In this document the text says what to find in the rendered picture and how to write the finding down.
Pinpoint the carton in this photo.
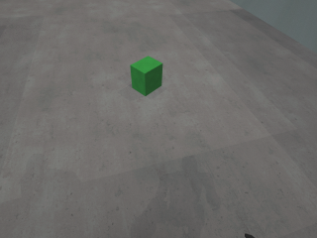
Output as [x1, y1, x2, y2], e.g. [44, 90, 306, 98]
[130, 56, 163, 96]

